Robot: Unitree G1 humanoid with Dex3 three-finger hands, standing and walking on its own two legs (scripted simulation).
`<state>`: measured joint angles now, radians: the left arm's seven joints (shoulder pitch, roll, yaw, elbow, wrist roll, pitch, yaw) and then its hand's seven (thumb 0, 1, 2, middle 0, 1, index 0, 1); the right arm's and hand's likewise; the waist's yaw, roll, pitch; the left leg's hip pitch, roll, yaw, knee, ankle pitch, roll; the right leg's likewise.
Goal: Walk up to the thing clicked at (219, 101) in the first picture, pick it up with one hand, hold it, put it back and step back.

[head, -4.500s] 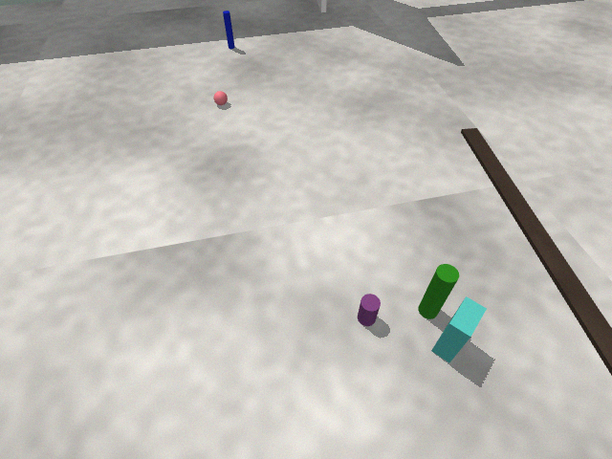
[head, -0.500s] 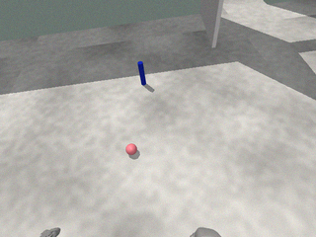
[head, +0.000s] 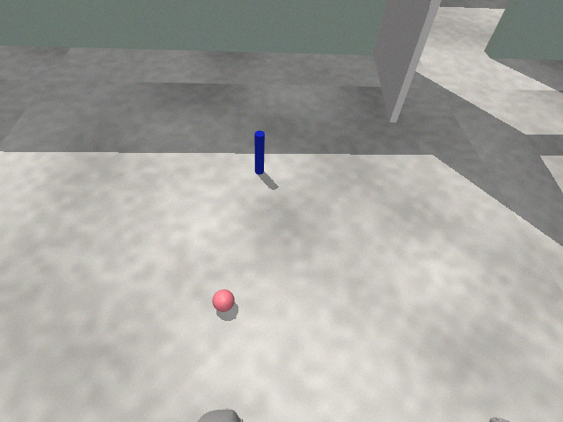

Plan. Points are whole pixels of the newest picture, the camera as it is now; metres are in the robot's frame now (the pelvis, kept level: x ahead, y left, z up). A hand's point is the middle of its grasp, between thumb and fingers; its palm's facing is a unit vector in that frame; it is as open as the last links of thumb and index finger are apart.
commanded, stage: walk up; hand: left
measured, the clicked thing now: (223, 300) +0.61 +0.20 -0.71
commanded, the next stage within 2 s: none
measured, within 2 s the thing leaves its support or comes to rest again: neither
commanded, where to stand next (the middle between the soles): +0.26 -0.02 m, yaw -1 degrees
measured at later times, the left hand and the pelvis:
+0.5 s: hand (130, 384) +0.19 +0.24 -0.10, palm faces -0.03 -0.89 -0.45, open 7.4 cm; pelvis +0.12 -0.04 +0.01, yaw -2 degrees
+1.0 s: hand (139, 355) +0.24 +0.26 -0.16, palm faces -0.07 -0.94 -0.33, open 7.4 cm; pelvis +0.18 +0.00 +0.01, yaw -1 degrees
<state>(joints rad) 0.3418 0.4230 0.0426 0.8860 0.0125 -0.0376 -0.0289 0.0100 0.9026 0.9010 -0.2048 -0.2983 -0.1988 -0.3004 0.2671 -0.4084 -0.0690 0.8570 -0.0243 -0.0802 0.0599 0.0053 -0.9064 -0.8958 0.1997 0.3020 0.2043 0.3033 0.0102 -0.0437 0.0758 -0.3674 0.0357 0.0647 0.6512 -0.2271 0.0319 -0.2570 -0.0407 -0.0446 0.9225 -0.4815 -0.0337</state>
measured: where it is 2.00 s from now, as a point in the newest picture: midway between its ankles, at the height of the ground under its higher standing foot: outside the picture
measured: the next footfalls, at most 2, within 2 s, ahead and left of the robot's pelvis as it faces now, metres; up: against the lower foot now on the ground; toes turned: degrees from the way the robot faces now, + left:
right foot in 0.38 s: +0.23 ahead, -0.16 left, +0.00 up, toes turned -5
left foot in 0.78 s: +0.29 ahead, +0.11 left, +0.00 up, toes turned +0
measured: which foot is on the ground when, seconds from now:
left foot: down 0.00-0.40, up 0.42-0.76, down 0.78-1.00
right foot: up 0.00-0.36, down 0.38-0.82, up 0.84-1.00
